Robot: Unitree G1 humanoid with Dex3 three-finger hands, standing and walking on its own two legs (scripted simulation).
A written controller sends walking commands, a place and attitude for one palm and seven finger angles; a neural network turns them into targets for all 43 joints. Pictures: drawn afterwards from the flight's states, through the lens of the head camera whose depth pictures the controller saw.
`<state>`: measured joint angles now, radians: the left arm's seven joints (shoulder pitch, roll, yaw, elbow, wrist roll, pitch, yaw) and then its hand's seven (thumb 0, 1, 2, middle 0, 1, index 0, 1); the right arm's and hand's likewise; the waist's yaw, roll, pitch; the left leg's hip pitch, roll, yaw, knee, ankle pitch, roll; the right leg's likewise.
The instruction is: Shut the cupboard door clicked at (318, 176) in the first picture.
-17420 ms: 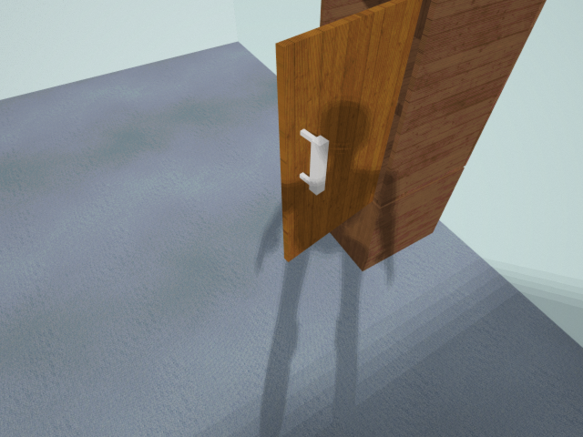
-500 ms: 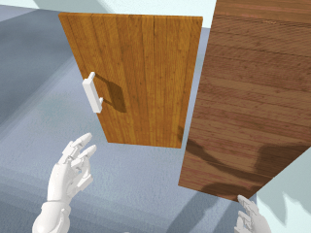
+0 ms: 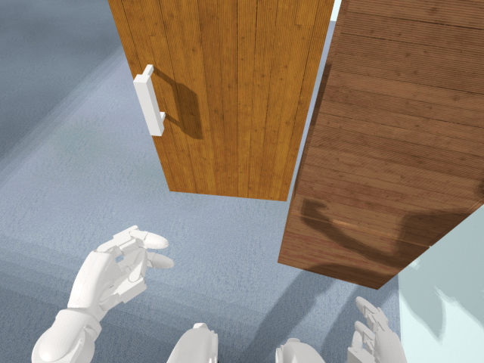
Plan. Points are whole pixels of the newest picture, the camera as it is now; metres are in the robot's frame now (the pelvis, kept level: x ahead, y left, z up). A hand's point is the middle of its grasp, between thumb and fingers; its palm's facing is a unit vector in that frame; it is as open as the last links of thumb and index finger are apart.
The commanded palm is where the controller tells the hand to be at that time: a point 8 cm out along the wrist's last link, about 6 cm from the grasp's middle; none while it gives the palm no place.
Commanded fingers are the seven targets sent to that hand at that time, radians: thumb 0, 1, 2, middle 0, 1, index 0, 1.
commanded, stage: raise the hand and make a fist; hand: left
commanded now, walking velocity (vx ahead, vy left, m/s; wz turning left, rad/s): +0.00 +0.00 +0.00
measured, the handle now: (153, 101) +0.58 +0.20 +0.10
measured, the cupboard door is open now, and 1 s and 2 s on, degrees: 100 100 100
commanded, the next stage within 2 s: bring the fist close to the handle in 1.14 s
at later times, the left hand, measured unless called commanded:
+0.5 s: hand (85, 261) +0.24 +0.22 +0.10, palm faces +0.01 -1.00 -0.06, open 3.1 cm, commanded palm +0.22 +0.26 +0.09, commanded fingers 0.00 0.90 0.90 -1.30 -1.50 -1.30 -1.50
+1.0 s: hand (116, 263) +0.24 +0.18 +0.09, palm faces -0.11 -0.99 -0.03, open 3.1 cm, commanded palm +0.22 +0.24 +0.10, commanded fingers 0.00 0.90 0.90 -1.30 -1.50 -1.30 -1.50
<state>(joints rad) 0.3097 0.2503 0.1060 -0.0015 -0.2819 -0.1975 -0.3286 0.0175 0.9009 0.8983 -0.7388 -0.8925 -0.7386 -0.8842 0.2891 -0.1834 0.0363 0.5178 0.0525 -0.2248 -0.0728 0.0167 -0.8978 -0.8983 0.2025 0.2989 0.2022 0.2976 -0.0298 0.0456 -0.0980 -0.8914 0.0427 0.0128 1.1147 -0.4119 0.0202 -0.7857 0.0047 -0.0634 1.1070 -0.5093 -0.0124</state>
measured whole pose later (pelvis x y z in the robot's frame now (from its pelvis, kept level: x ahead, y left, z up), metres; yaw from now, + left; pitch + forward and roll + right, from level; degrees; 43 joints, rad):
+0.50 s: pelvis +0.03 +0.03 +0.02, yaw +2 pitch +10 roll -4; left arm 0.39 0.26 0.17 -0.15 -0.27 -0.30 -0.25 0.02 0.90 0.90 -1.19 -1.39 -1.19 -1.38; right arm 0.24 -0.22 0.04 0.46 0.03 -0.22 -0.04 0.01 -0.90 -0.90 0.20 0.30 0.20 0.30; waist 0.01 0.04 -0.11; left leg -0.81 0.01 0.00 1.05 -0.43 0.05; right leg -0.67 -0.02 -0.08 0.99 -0.50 0.02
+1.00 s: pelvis +0.03 +0.00 +0.03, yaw +1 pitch +9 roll -2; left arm 0.36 0.28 0.16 -0.05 -0.31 -0.26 -0.36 0.02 0.90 0.90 -1.30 -1.50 -1.30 -1.49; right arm 0.30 -0.26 0.03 0.51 0.04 -0.24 -0.06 0.02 -0.90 -0.90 0.20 0.30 0.20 0.30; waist -0.01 0.04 -0.09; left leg -0.74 0.03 0.00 0.98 -0.40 0.02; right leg -0.63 0.00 -0.07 0.96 -0.49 -0.01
